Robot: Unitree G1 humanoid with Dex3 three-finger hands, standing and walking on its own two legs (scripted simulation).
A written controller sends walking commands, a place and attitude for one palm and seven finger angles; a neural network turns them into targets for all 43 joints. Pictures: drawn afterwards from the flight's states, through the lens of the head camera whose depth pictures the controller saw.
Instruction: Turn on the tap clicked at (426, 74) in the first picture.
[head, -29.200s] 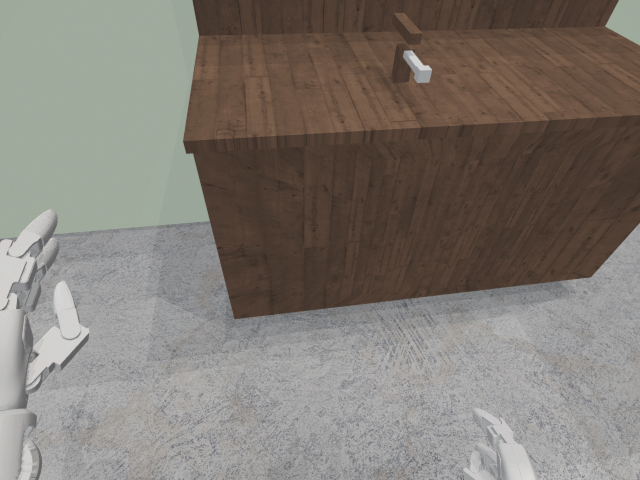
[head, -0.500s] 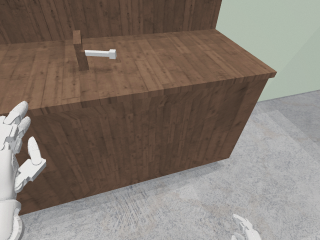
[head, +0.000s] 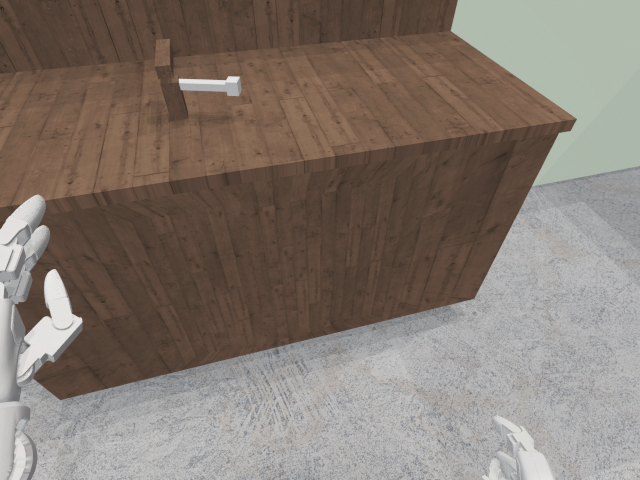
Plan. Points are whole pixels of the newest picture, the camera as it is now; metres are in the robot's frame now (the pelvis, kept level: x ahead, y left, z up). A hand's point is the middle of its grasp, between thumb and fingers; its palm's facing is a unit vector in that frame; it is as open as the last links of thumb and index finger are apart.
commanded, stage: stand and check the lever's angle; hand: left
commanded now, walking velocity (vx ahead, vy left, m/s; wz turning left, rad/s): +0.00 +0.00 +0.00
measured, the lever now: (233, 86) +0.80 +0.22 +0.12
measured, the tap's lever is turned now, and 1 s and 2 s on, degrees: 71 71 71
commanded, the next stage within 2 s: stand and wait in 0.26 s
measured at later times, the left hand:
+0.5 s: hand (85, 289) +0.25 +0.25 +0.17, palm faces +0.38 -0.84 -0.39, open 7.4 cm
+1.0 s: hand (67, 290) +0.25 +0.27 +0.17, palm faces +0.38 -0.85 -0.37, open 7.4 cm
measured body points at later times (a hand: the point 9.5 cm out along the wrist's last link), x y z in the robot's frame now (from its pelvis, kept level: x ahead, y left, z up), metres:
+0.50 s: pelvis +0.04 +0.01 +0.01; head +0.06 +0.00 +0.46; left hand +0.23 +0.29 +0.19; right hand +0.23 -0.22 -0.06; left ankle +0.04 +0.13 -0.73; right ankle +0.05 -0.09 -0.73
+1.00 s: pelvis +0.03 +0.03 +0.02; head +0.04 +0.03 +0.47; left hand +0.23 +0.31 +0.19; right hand +0.21 -0.20 -0.06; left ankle +0.04 +0.13 -0.73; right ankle +0.05 -0.09 -0.73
